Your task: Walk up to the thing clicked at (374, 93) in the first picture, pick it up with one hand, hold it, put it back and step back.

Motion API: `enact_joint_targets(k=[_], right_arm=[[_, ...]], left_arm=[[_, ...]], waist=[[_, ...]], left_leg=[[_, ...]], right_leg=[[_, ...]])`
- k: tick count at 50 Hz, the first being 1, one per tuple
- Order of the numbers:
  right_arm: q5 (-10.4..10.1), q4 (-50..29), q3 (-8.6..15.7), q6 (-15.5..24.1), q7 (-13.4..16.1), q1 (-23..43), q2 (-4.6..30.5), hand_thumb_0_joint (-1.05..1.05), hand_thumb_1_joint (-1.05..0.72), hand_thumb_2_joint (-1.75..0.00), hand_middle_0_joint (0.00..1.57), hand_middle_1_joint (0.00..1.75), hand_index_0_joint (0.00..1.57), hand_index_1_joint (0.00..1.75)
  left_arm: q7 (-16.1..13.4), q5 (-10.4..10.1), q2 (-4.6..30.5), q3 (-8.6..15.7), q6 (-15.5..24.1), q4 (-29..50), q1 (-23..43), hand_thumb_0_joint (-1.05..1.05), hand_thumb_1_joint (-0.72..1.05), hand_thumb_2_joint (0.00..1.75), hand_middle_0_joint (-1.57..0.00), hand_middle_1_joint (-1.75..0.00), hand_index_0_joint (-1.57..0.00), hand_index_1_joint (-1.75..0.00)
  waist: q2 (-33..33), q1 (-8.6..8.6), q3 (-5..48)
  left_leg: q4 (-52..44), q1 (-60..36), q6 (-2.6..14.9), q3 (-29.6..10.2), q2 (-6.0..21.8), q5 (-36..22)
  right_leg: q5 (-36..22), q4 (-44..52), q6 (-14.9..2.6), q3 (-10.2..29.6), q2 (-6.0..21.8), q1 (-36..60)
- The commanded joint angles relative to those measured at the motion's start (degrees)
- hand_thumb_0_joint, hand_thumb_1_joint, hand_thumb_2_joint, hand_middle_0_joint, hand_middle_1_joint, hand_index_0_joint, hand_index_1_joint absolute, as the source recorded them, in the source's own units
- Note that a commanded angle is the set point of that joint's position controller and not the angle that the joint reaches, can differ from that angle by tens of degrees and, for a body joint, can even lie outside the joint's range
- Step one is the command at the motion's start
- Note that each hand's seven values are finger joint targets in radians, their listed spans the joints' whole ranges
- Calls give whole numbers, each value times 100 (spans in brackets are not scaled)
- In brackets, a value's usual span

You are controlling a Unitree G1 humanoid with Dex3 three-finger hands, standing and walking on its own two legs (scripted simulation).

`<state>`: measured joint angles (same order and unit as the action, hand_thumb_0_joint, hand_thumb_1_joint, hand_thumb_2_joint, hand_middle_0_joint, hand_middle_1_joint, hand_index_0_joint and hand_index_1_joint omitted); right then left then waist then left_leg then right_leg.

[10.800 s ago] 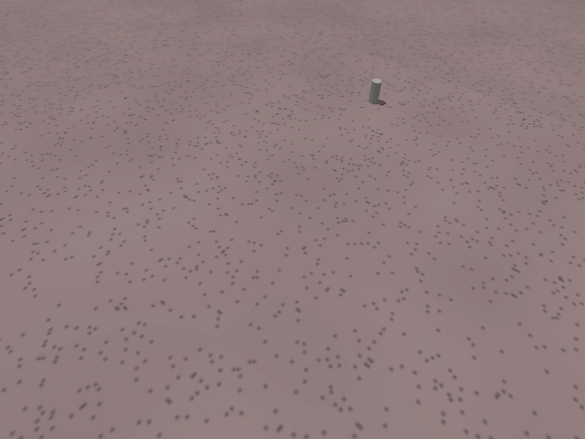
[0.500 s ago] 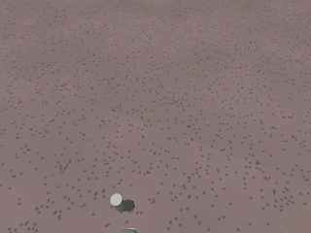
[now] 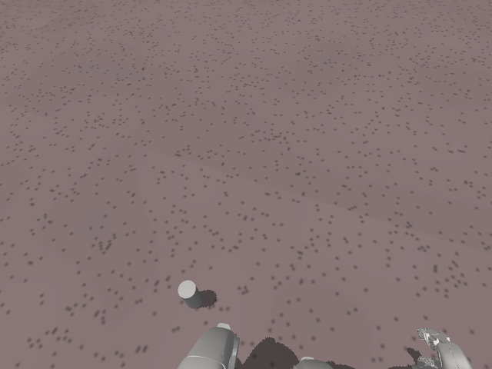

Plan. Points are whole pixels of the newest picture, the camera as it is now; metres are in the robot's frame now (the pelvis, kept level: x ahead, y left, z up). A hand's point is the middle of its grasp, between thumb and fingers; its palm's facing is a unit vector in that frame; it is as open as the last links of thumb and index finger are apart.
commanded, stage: walk up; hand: left
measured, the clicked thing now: (190, 295) +0.41 +0.27 -0.67
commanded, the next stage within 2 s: stand in 1.10 s
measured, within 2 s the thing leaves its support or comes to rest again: neither
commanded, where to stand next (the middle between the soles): +0.02 -0.01 m, yaw +3 degrees
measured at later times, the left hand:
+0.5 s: hand out of the picture +0.06 +0.30 -0.12, palm faces +0.06 -0.93 -0.37, open 7.4 cm
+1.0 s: hand out of the picture +0.04 +0.30 -0.14, palm faces +0.07 -0.92 -0.38, open 7.4 cm
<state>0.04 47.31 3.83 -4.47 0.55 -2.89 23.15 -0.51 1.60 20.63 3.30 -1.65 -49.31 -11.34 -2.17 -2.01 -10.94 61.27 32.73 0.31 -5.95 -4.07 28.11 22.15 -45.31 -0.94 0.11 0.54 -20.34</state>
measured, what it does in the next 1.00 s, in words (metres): steps on the spot: left foot, then right foot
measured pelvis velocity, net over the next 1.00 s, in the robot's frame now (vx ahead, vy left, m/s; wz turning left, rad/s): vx -0.02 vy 0.02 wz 0.08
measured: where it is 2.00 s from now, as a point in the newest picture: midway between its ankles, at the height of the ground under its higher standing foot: outside the picture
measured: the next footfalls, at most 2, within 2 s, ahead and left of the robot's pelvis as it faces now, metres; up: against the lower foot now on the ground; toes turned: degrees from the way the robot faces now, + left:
left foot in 0.22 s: +0.05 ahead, +0.14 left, +0.00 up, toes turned +2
right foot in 0.56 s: +0.17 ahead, -0.11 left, +0.00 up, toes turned +4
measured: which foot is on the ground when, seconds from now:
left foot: up 0.00-0.20, down 0.22-1.00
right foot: down 0.00-0.24, up 0.26-0.54, down 0.56-0.82, up 0.84-1.00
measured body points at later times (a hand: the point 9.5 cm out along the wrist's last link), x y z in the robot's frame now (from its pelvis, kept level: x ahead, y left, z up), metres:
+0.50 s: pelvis +0.01 +0.01 +0.02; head +0.02 +0.03 +0.47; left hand +0.06 +0.35 -0.09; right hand +0.04 -0.31 -0.08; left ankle -0.04 +0.13 -0.71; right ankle +0.14 -0.12 -0.68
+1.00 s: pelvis -0.02 +0.02 +0.01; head +0.00 +0.03 +0.46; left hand +0.04 +0.35 -0.11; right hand +0.05 -0.30 -0.10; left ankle -0.03 +0.13 -0.71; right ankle +0.02 -0.11 -0.69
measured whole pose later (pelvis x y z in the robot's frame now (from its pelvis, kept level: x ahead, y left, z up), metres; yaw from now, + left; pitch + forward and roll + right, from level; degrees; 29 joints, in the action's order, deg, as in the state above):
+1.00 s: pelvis -0.02 +0.02 +0.01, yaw +5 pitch -2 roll -1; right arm 2.6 55.9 2.2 0.8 -1.2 -13.7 21.2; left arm 0.4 0.6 23.9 3.8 -0.5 -56.5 -8.4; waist 1.0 0.5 -5.7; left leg 38.4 16.1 1.2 0.8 1.2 20.4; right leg 27.5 -46.0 -1.0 2.8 -1.6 -21.9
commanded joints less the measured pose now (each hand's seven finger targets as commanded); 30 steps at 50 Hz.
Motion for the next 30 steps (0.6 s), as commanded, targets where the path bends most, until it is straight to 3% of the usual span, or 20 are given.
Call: enact_joint_targets(k=[1, 3, 4, 7, 8, 10, 11, 12, 13, 14, 15, 16, 19, 21, 24, 26, 27, 28, 29, 30], right_arm=[[-91, -167, 329, 219, 61, -960, 1083, 0, -90, -90, 20, 30, 20, 30], [6, -49, 272, 360, -22, -964, 1118, 0, -90, -90, 20, 30, 20, 30], [54, -104, 261, 407, -80, -752, 1137, 0, -90, -90, 20, 30, 20, 30], [137, -324, 221, 585, -201, -425, 1145, 0, -90, -90, 20, 30, 20, 30], [141, -259, 227, 646, -213, -536, 1107, 0, -90, -90, 20, 30, 20, 30], [115, 143, 280, 763, -190, -1753, 956, 0, -90, -90, 20, 30, 20, 30], [170, 356, 395, 827, -133, -2385, 1106, 0, -90, -90, 20, 30, 20, 30], [308, 278, 547, 864, -74, -2564, 1703, 0, -90, -90, 20, 30, 20, 30], [258, 85, 624, 894, -83, -2454, 2270, 0, -90, -90, 20, 30, 20, 30], [141, 30, 540, 929, -78, -2107, 1967, 0, -90, -90, 20, 30, 20, 30], [132, -12, 414, 986, -57, -1841, 1690, 0, -90, -90, 20, 30, 20, 30], [135, -80, 343, 1015, -24, -1692, 1537, 0, -90, -90, 20, 30, 20, 30], [107, -166, 268, 1038, -33, -1558, 1360, 0, -90, -90, 20, 30, 20, 30], [127, -192, 178, 953, -8, -1390, 1238, 0, -90, -90, 20, 30, 20, 30], [28, -161, 163, 709, 22, -1350, 1220, 0, -90, -90, 20, 30, 20, 30], [-92, -156, 114, 565, 32, -1261, 1101, 0, -90, -90, 20, 30, 20, 30], [-142, -98, 37, 534, 32, -1439, 919, 0, -90, -90, 20, 30, 20, 30], [-184, -105, -50, 534, 42, -1751, 704, 0, -90, -90, 20, 30, 20, 30], [-131, -7, -67, 454, 91, -1974, 701, 0, -90, -90, 20, 30, 20, 30], [-102, 129, 68, 368, 143, -1913, 989, 0, -90, -90, 20, 30, 20, 30]], left_arm=[[-168, 117, 1536, 499, 271, 688, 626, 0, 90, 90, -20, -30, -20, -30], [-85, 173, 1306, 443, 346, 652, 119, 0, 90, 90, -20, -30, -20, -30], [-48, 217, 1434, 501, 362, 619, -83, 0, 90, 90, -20, -30, -20, -30], [80, 150, 1832, 652, 363, 520, -848, 0, 90, 90, -20, -30, -20, -30], [124, 118, 1859, 636, 347, 503, -870, 0, 90, 90, -20, -30, -20, -30], [213, 72, 1827, 559, 264, 679, -223, 0, 90, 90, -20, -30, -20, -30], [214, 88, 1442, 422, 216, 787, -141, 0, 90, 90, -20, -30, -20, -30], [220, 14, 868, 264, 195, 1034, 82, 0, 90, 90, -20, -30, -20, -30], [152, 34, 1302, 376, 235, 1092, 529, 0, 90, 90, -20, -30, -20, -30], [160, 12, 1568, 384, 306, 967, 674, 0, 90, 90, -20, -30, -20, -30], [221, -62, 1472, 387, 321, 787, 256, 0, 90, 90, -20, -30, -20, -30], [249, -83, 1454, 394, 342, 637, -91, 0, 90, 90, -20, -30, -20, -30], [287, -53, 1307, 360, 329, 343, -369, 0, 90, 90, -20, -30, -20, -30], [265, -111, 1154, 282, 311, 329, -31, 0, 90, 90, -20, -30, -20, -30], [117, -198, 1080, 232, 350, 159, -14, 0, 90, 90, -20, -30, -20, -30], [41, -162, 1149, 245, 384, -49, -192, 0, 90, 90, -20, -30, -20, -30], [12, -125, 1340, 273, 424, -81, -290, 0, 90, 90, -20, -30, -20, -30], [-11, -85, 1690, 349, 470, -49, -371, 0, 90, 90, -20, -30, -20, -30], [-9, -134, 1702, 259, 486, 86, -67, 0, 90, 90, -20, -30, -20, -30], [-38, -130, 1822, 267, 449, 95, 251, 0, 90, 90, -20, -30, -20, -30]], waist=[[946, 350, 1361], [1056, -61, 1569], [1328, -207, 1416], [1423, -500, 1001], [1348, -449, 893], [1140, 357, 1024], [260, 717, 1093], [-1248, 822, 796], [-844, 935, 179], [-84, 762, -340], [86, 435, -303], [-78, 280, -45], [-500, 222, 293], [-663, 253, 220], [-872, 246, 581], [-526, 73, 823], [25, -24, 964], [980, 28, 1336], [973, 236, 1506], [979, 258, 1436]], left_leg=[[1356, -332, -110, -280, -81, -265], [158, -190, -178, 70, 114, -230], [-404, 138, -151, 249, 158, -18], [-2039, 6, -11, 369, 377, 686], [-2351, -419, 37, 585, 291, 602], [-3871, -2391, 232, 1048, 119, -737], [-4292, -3745, 321, 567, 219, -910], [-5026, -4258, 728, -2280, 1645, 1354], [-5340, -3154, 1432, -3917, 2840, 2286], [-5364, -2462, 1513, -3332, 2695, 1667], [-5109, -2673, 1255, -2481, 2192, 764], [-4890, -2880, 1144, -1894, 1980, 76], [-4599, -2165, 1056, -542, 1651, -1912], [-4236, -1514, 872, 79, 1395, -3166], [-3356, -1594, 805, 222, 1255, -4355], [-2558, -1320, 603, 310, 991, -3757], [-1988, -1124, 461, 333, 825, -3107], [-1096, -717, 256, 316, 397, -1594], [-630, -1202, 205, 62, 240, 559], [-362, -1503, 188, -114, 386, 922]], right_leg=[[-1317, 2006, -1055, 1409, 1361, 478], [1105, 2359, -932, 1417, 1114, 1378], [1665, 2483, -985, 1631, 1210, 1764], [1397, 2500, -1310, 2012, 1674, 2078], [1234, 2537, -1257, 1800, 1593, 1732], [848, 2021, -872, 906, 1139, 499], [1054, 799, -560, 345, 675, -737], [1340, -1062, -117, -354, -185, -2676], [1109, -1255, -84, 628, 72, -3212], [540, -1332, -158, 999, 297, -2751], [64, -1294, -141, 1082, 302, -2517], [-145, -1163, -100, 973, 350, -2304], [-430, -607, 69, 437, 259, -1055], [-655, 73, 64, 178, 238, -214], [-1256, 796, 10, -280, -9, 559], [-1865, 1508, -63, -362, -184, 1374], [-2488, 1802, -140, 71, 143, 1726], [-3525, 2016, -476, 1502, 1221, 2099], [-3124, 2412, -1098, 2504, 2116, 1307], [-1989, 2417, -1373, 2588, 2112, 640]])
